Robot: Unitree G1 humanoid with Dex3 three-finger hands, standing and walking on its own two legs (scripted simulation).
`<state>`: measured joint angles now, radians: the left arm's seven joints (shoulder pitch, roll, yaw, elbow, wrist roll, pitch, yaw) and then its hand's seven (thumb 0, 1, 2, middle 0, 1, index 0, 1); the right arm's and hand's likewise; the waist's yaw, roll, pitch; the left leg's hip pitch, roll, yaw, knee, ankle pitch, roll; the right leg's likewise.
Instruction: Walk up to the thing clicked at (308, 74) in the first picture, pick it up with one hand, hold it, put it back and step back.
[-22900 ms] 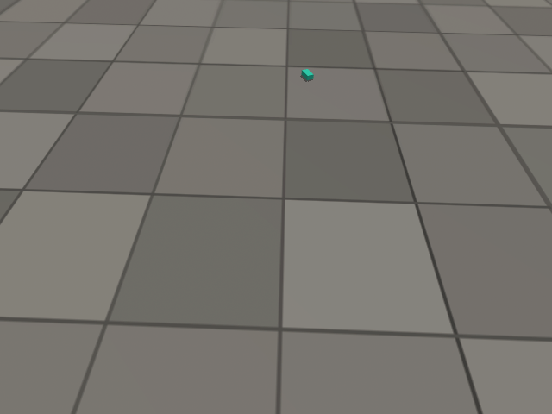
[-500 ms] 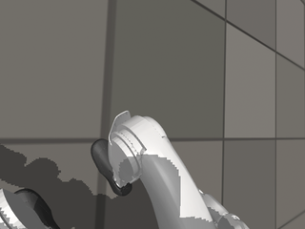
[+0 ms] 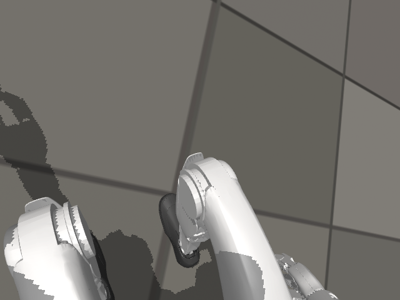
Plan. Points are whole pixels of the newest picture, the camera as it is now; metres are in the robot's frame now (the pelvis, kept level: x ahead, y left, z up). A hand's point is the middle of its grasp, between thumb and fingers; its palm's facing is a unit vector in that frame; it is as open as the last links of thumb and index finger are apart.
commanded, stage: go down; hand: left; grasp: from above
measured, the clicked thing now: out of the picture +0.55 +0.33 -0.33
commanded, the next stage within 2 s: none
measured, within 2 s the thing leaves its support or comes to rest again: neither
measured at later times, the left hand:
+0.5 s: hand out of the picture +0.52 +0.37 +0.01, palm faces -0.44 -0.09 -0.89, open 11.5 cm
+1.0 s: hand out of the picture +0.51 +0.38 +0.08, palm faces -0.44 -0.10 -0.89, open 11.5 cm
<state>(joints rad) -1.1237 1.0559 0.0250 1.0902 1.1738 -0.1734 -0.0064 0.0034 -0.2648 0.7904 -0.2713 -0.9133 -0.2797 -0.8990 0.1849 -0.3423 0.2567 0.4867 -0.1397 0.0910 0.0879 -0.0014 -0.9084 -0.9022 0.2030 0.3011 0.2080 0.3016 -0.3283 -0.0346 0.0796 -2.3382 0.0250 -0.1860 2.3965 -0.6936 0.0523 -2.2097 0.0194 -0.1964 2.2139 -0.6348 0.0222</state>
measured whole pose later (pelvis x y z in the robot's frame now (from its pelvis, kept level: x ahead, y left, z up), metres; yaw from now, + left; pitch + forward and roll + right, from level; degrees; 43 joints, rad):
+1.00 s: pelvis -0.01 +0.00 +0.12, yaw +7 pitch +37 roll -8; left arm -1.25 1.00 0.00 1.26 1.15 -0.31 -0.14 0.00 -0.10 0.62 -0.37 -0.83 -0.42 -0.77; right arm 0.21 -0.26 0.17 0.61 -0.06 0.15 -0.04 0.00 -0.91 -0.90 0.20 0.30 0.21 0.30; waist -0.31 0.03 -0.09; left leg -2.00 0.04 -0.06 1.96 -0.62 0.05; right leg -1.94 0.02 -0.08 1.86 -0.57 0.02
